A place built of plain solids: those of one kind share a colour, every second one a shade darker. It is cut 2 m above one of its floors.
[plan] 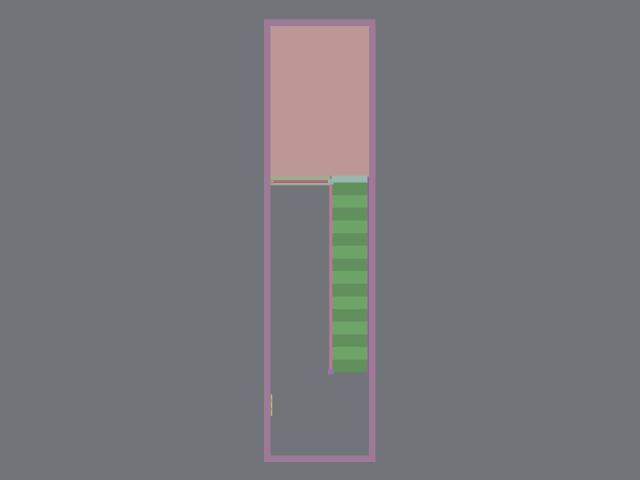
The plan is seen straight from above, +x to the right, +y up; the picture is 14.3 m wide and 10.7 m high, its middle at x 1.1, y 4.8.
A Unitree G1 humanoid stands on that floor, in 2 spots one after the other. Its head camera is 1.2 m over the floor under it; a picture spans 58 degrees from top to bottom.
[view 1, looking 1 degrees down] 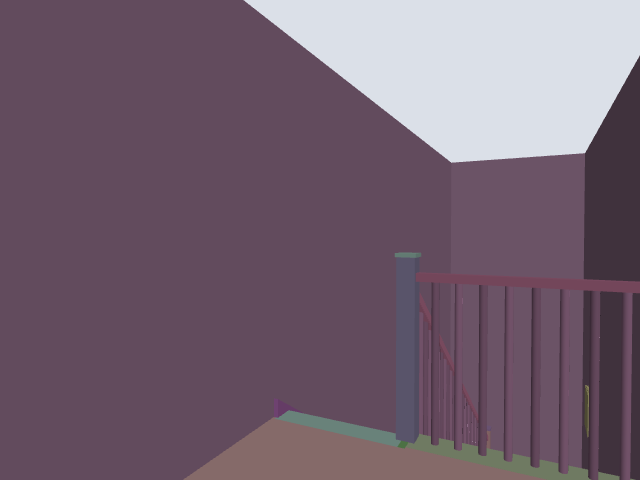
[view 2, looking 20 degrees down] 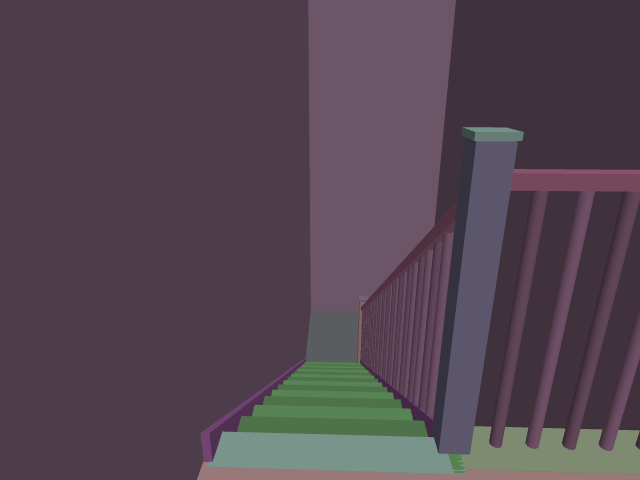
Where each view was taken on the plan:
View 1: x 0.66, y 8.57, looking -63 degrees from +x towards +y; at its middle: wall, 3.39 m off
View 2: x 1.76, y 7.32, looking -88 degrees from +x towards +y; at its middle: wall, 7.79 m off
